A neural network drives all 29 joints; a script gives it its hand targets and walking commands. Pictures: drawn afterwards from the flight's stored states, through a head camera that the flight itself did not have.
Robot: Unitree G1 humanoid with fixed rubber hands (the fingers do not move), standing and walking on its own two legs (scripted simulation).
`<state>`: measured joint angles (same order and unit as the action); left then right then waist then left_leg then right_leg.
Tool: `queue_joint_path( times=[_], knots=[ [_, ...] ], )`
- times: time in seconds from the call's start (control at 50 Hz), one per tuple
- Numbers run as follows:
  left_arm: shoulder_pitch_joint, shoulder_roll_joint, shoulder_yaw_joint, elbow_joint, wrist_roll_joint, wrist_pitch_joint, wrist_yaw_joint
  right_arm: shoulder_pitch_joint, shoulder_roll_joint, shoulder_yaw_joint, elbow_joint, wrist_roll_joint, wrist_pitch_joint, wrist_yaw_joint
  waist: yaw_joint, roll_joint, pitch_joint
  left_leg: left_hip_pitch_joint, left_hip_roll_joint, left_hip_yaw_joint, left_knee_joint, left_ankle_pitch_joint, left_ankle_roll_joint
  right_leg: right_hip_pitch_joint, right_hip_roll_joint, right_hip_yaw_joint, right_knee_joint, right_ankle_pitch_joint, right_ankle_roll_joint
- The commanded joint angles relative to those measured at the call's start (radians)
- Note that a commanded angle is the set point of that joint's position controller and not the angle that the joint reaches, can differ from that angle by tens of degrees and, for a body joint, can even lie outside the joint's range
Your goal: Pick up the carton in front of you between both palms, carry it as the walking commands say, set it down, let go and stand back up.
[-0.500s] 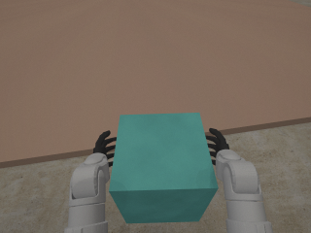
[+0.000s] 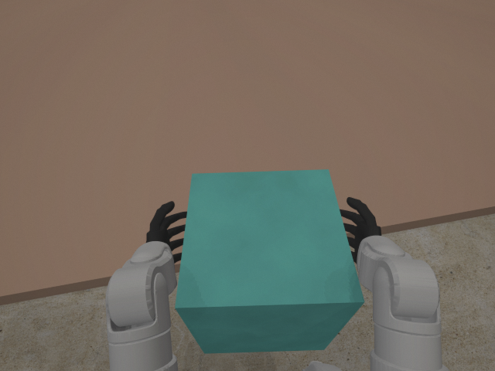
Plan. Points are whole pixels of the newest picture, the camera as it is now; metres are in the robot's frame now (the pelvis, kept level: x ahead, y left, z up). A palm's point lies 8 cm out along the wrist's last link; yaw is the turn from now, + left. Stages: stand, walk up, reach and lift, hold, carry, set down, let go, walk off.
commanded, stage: carry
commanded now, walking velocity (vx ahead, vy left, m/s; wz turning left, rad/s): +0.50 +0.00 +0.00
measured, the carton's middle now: (262, 267) +0.28 -0.01 +0.02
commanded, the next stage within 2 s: none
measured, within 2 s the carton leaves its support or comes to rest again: neither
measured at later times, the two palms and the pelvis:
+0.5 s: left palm (172, 94) +0.62 +0.15 +0.14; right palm (313, 84) +0.63 -0.15 +0.14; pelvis +0.25 -0.02 -0.02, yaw +2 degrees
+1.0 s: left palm (181, 84) +0.74 +0.15 +0.10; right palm (302, 79) +0.74 -0.15 +0.10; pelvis +0.36 -0.01 +0.00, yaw +1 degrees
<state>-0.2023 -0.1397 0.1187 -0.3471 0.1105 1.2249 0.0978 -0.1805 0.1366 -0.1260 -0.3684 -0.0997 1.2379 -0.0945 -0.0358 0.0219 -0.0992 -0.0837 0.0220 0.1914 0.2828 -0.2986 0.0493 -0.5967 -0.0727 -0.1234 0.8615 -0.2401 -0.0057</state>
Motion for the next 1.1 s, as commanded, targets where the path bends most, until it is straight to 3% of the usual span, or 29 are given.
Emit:
queue_joint_path(
  times=[0.0, 0.04, 0.1, 0.12, 0.14, 0.16, 0.18, 0.2, 0.22, 0.26, 0.3, 0.36, 0.4, 0.44, 0.48, 0.5, 0.52, 0.54, 0.64, 0.76, 0.8, 0.88, 0.92, 0.96, 0.98, 1.02, 1.04, 1.06, 1.08],
  knots=[
    [-0.426, -0.892, -0.702, -0.07, -0.364, -0.005, -0.229, -0.519, 0.871, 0.727, -0.109, 0.446, -0.005, 0.273, 0.013, 0.104, -0.132, 0.224, 0.204, -0.131, -0.062, 0.575, 0.073, -0.079, 0.027, -0.063, -0.201, 0.1, -0.001],
    [-0.494, -0.854, -0.708, -0.132, -0.378, 0.004, -0.218, -0.564, 0.826, 0.727, -0.143, 0.455, 0.001, 0.268, 0.012, 0.141, -0.098, 0.171, 0.186, -0.084, -0.069, 0.622, 0.063, 0.015, 0.057, -0.115, -0.291, 0.166, -0.018],
    [-0.581, -0.758, -0.705, -0.163, -0.403, 0.033, -0.207, -0.635, 0.731, 0.709, -0.174, 0.447, 0.024, 0.246, 0.027, 0.161, -0.175, 0.139, 0.153, 0.017, 0.151, 0.9, 0.017, 0.3, 0.124, -0.185, -0.353, 0.301, -0.04],
    [-0.604, -0.723, -0.699, -0.156, -0.406, 0.041, -0.205, -0.666, 0.697, 0.701, -0.17, 0.442, 0.034, 0.239, 0.05, 0.14, -0.227, 0.098, 0.124, 0.055, 0.309, 0.874, -0.015, 0.457, 0.142, -0.199, -0.41, 0.336, -0.043],
    [-0.644, -0.691, -0.69, -0.145, -0.411, 0.052, -0.206, -0.707, 0.663, 0.693, -0.152, 0.439, 0.043, 0.233, 0.076, 0.087, -0.279, -0.019, 0.096, 0.05, 0.485, 0.651, -0.034, 0.636, 0.078, -0.136, -0.424, 0.361, -0.043],
    [-0.682, -0.649, -0.674, -0.126, -0.415, 0.066, -0.204, -0.753, 0.644, 0.688, -0.133, 0.44, 0.055, 0.228, 0.078, -0.098, -0.354, -0.204, 0.048, 0.008, 0.713, 0.178, -0.059, 0.828, -0.178, 0.169, -0.339, 0.626, -0.082],
    [-0.7, -0.612, -0.645, -0.085, -0.406, 0.075, -0.203, -0.777, 0.652, 0.682, -0.1, 0.447, 0.074, 0.222, 0.098, -0.264, -0.461, -0.41, -0.077, -0.082, 1.001, -0.264, -0.072, 0.97, -0.367, 0.515, -0.429, 0.648, -0.278],
    [-0.723, -0.634, -0.648, -0.064, -0.436, 0.088, -0.204, -0.792, 0.654, 0.662, -0.059, 0.441, 0.081, 0.217, 0.074, -0.222, -0.454, -0.459, -0.045, -0.189, 1.094, -0.256, -0.041, 0.912, -0.359, 0.492, -0.484, 0.58, -0.284],
    [-0.774, -0.673, -0.651, -0.053, -0.456, 0.092, -0.208, -0.846, 0.675, 0.657, -0.044, 0.446, 0.084, 0.214, 0.079, -0.197, -0.424, -0.484, -0.013, -0.202, 1.079, -0.217, -0.019, 0.856, -0.316, 0.403, -0.49, 0.594, -0.259],
    [-0.885, -0.751, -0.661, -0.041, -0.495, 0.092, -0.218, -0.929, 0.727, 0.638, -0.023, 0.45, 0.081, 0.209, 0.057, -0.092, -0.374, -0.451, 0.054, -0.208, 0.91, -0.133, -0.016, 0.727, -0.272, 0.246, -0.505, 0.639, -0.197],
    [-0.99, -0.79, -0.657, -0.03, -0.514, 0.085, -0.224, -1.016, 0.771, 0.638, 0.0, 0.45, 0.076, 0.201, 0.051, -0.093, -0.381, -0.343, 0.049, -0.173, 0.687, -0.124, -0.027, 0.642, -0.224, 0.132, -0.52, 0.639, -0.163],
    [-1.094, -0.788, -0.642, 0.003, -0.527, 0.087, -0.226, -1.1, 0.786, 0.63, 0.051, 0.445, 0.069, 0.184, 0.06, -0.123, -0.404, -0.27, 0.001, -0.121, 0.456, -0.128, -0.031, 0.633, -0.193, 0.05, -0.467, 0.713, -0.189],
    [-1.132, -0.765, -0.62, 0.056, -0.525, 0.094, -0.224, -1.148, 0.77, 0.613, 0.093, 0.44, 0.076, 0.173, 0.069, -0.156, -0.422, -0.255, -0.009, -0.104, 0.376, -0.031, -0.025, 0.647, -0.187, 0.02, -0.418, 0.751, -0.192],
    [-1.178, -0.753, -0.597, 0.132, -0.52, 0.101, -0.222, -1.193, 0.757, 0.585, 0.155, 0.438, 0.086, 0.169, 0.059, -0.146, -0.427, -0.175, -0.002, -0.078, 0.233, 0.159, -0.018, 0.611, -0.154, -0.025, -0.351, 0.703, -0.163],
    [-1.233, -0.751, -0.567, 0.225, -0.506, 0.105, -0.22, -1.258, 0.753, 0.558, 0.234, 0.446, 0.098, 0.174, 0.043, -0.114, -0.411, -0.058, 0.076, -0.127, 0.142, 0.391, 0.002, 0.511, -0.122, -0.015, -0.294, 0.485, -0.101],
    [-1.253, -0.757, -0.55, 0.272, -0.499, 0.108, -0.218, -1.296, 0.747, 0.538, 0.281, 0.447, 0.1, 0.179, 0.048, -0.03, -0.442, 0.04, 0.18, -0.214, 0.231, 0.672, 0.042, 0.417, -0.079, -0.013, -0.26, 0.313, -0.066],
    [-1.306, -0.774, -0.538, 0.296, -0.5, 0.113, -0.218, -1.319, 0.765, 0.52, 0.333, 0.44, 0.093, 0.182, 0.038, 0.055, -0.445, 0.029, 0.206, -0.242, 0.268, 0.766, 0.076, 0.414, -0.036, 0.008, -0.283, 0.189, -0.047],
    [-1.352, -0.797, -0.531, 0.324, -0.506, 0.115, -0.218, -1.328, 0.784, 0.499, 0.363, 0.444, 0.088, 0.186, 0.035, 0.091, -0.44, 0.014, 0.2, -0.239, 0.268, 0.748, 0.073, 0.432, -0.039, 0.017, -0.288, 0.167, -0.041],
    [-1.422, -0.902, -0.446, 0.439, -0.507, 0.096, -0.206, -1.431, 0.871, 0.423, 0.434, 0.461, 0.077, 0.187, 0.042, 0.028, -0.462, -0.014, 0.141, -0.179, 0.35, 0.827, 0.058, 0.484, -0.059, 0.03, -0.221, 0.48, -0.038],
    [-1.338, -0.994, -0.371, 0.544, -0.449, 0.068, -0.208, -1.393, 0.973, 0.384, 0.504, 0.433, 0.056, 0.193, 0.032, 0.012, -0.461, 0.022, 0.126, -0.165, 0.343, 0.884, 0.054, 0.478, -0.032, 0.021, -0.267, 0.483, -0.02],
    [-1.331, -1.026, -0.382, 0.524, -0.443, 0.046, -0.212, -1.397, 1.014, 0.407, 0.478, 0.438, 0.035, 0.197, 0.032, -0.003, -0.455, 0.012, 0.113, -0.152, 0.335, 0.851, 0.043, 0.512, -0.028, 0.02, -0.291, 0.533, -0.016],
    [-1.336, -1.042, -0.449, 0.401, -0.458, 0.008, -0.201, -1.411, 1.045, 0.488, 0.363, 0.463, -0.004, 0.187, 0.038, -0.064, -0.462, -0.074, 0.055, -0.1, 0.291, 0.657, 0.005, 0.642, -0.048, 0.037, -0.264, 0.789, -0.035],
    [-1.321, -1.021, -0.484, 0.334, -0.464, -0.002, -0.192, -1.391, 1.034, 0.525, 0.308, 0.471, -0.017, 0.178, 0.041, -0.074, -0.471, -0.059, 0.037, -0.084, 0.255, 0.644, -0.004, 0.652, -0.049, 0.037, -0.236, 0.841, -0.043],
    [-1.282, -0.992, -0.512, 0.288, -0.462, -0.008, -0.184, -1.342, 1.011, 0.551, 0.277, 0.471, -0.022, 0.172, 0.033, -0.032, -0.491, 0.067, 0.049, -0.1, 0.251, 0.827, 0.011, 0.557, -0.017, 0.015, -0.215, 0.73, -0.033],
    [-1.26, -0.978, -0.525, 0.273, -0.457, -0.01, -0.182, -1.311, 0.999, 0.562, 0.268, 0.469, -0.024, 0.171, 0.021, 0.016, -0.503, 0.183, 0.076, -0.13, 0.27, 1.002, 0.033, 0.453, 0.011, -0.003, -0.218, 0.578, -0.021],
    [-1.214, -0.966, -0.553, 0.255, -0.448, -0.013, -0.182, -1.263, 0.978, 0.586, 0.254, 0.465, -0.028, 0.173, -0.001, 0.156, -0.491, 0.434, 0.162, -0.233, 0.322, 1.368, 0.104, 0.187, 0.078, -0.023, -0.298, 0.022, -0.006],
    [-1.198, -0.958, -0.561, 0.252, -0.448, -0.014, -0.184, -1.245, 0.97, 0.599, 0.251, 0.464, -0.029, 0.175, -0.005, 0.18, -0.477, 0.494, 0.179, -0.251, 0.341, 1.414, 0.124, 0.129, 0.089, -0.014, -0.381, -0.059, -0.004],
    [-1.184, -0.951, -0.567, 0.253, -0.446, -0.013, -0.187, -1.229, 0.967, 0.609, 0.251, 0.461, -0.032, 0.176, -0.002, 0.168, -0.478, 0.47, 0.167, -0.232, 0.364, 1.376, 0.12, 0.182, 0.091, -0.012, -0.48, 0.024, -0.002],
    [-1.174, -0.947, -0.572, 0.257, -0.446, -0.013, -0.191, -1.211, 0.964, 0.617, 0.25, 0.458, -0.035, 0.177, 0.014, 0.116, -0.49, 0.347, 0.136, -0.18, 0.391, 1.239, 0.091, 0.344, 0.076, -0.006, -0.566, 0.254, -0.004]
  ],
)
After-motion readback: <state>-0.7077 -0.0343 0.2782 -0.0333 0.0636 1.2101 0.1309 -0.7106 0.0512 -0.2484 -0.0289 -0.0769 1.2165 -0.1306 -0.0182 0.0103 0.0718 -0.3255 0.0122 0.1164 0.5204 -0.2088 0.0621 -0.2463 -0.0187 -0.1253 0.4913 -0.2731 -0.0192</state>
